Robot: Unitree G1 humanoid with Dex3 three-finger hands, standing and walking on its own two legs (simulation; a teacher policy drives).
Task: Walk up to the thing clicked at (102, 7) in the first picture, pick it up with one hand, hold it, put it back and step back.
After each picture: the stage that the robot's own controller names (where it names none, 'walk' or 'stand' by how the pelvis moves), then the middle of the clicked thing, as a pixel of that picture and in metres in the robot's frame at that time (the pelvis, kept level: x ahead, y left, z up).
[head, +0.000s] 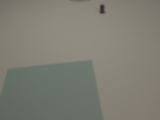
stand; (102, 9) +2.04 -0.20 -0.72
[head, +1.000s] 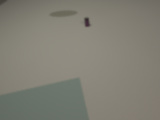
walk; (86, 22) +1.90 +0.13 -0.70
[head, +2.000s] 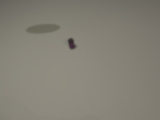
walk; (71, 43) +1.31 +0.29 -0.72
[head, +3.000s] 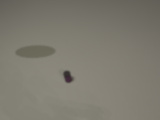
walk; (67, 76) +0.85 +0.27 -0.72
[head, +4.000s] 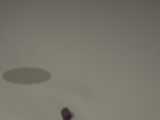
stand; (65, 114) +0.49 +0.19 -0.69
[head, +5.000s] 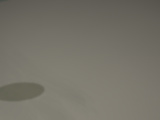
stand; out of the picture +0.42 +0.21 -0.72
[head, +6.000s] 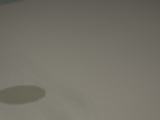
stand; out of the picture +0.40 +0.21 -0.73
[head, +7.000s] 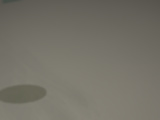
stand; out of the picture +0.40 +0.21 -0.73
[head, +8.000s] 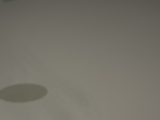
stand; out of the picture +0.39 +0.21 -0.73
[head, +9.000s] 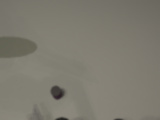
go down; (56, 93) +0.44 +0.19 -0.58
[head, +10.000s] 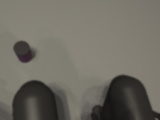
go down; (23, 52) +0.48 +0.25 -0.30
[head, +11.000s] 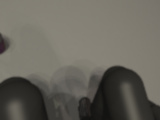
close in; out of the picture +0.46 +0.28 -0.26
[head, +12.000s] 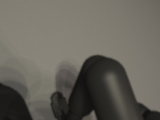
close; out of the picture +0.45 +0.31 -0.23
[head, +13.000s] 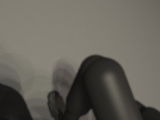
close; out of the picture +0.42 +0.29 -0.23
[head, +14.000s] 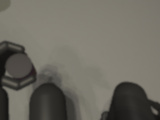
lift; (23, 70) +0.35 +0.23 -0.05
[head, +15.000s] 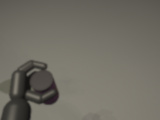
hold; (46, 88) +0.31 +0.16 +0.06
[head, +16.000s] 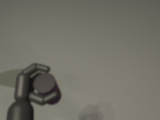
hold; (48, 89) +0.32 +0.15 +0.01
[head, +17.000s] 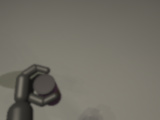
hold; (48, 91) +0.32 +0.16 +0.01
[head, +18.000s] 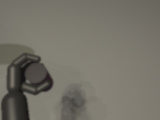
crouch; (40, 78) +0.37 +0.17 -0.04
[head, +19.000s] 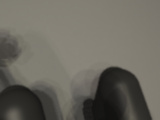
lower; out of the picture +0.48 +0.27 -0.10
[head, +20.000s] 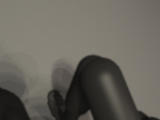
lower; out of the picture +0.43 +0.32 -0.23
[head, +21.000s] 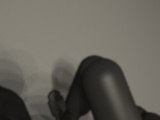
lower; out of the picture +0.43 +0.32 -0.23
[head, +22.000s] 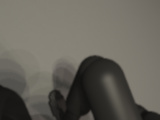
lower; out of the picture +0.43 +0.32 -0.23
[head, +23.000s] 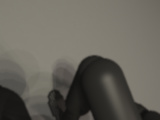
lower; out of the picture +0.43 +0.32 -0.23
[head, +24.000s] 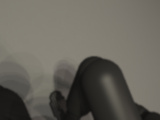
open; out of the picture +0.43 +0.32 -0.23
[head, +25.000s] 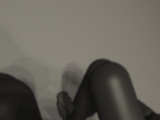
stand; out of the picture +0.44 +0.31 -0.24
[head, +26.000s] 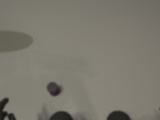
walk; (53, 89) +0.45 +0.20 -0.54
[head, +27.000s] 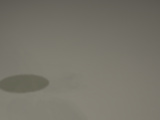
stand; out of the picture +0.42 +0.19 -0.67
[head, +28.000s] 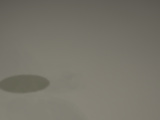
stand; out of the picture +0.42 +0.19 -0.67
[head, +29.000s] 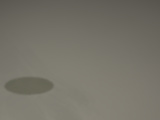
stand; out of the picture +0.42 +0.17 -0.71
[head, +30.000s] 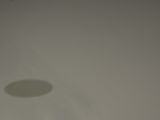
stand; out of the picture +0.41 +0.19 -0.73
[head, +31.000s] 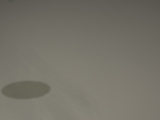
stand; out of the picture +0.40 +0.21 -0.73
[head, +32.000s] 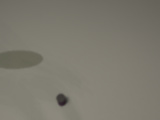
walk; (61, 100) +0.47 +0.17 -0.71
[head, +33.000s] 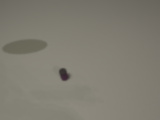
walk; (63, 74) +0.74 +0.26 -0.69
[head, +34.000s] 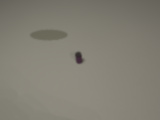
stand; (78, 57) +1.06 +0.17 -0.70
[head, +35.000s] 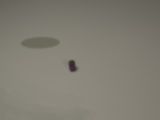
stand; (72, 66) +1.00 +0.18 -0.72
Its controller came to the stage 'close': yes
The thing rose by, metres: 0.73
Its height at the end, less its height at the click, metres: +0.00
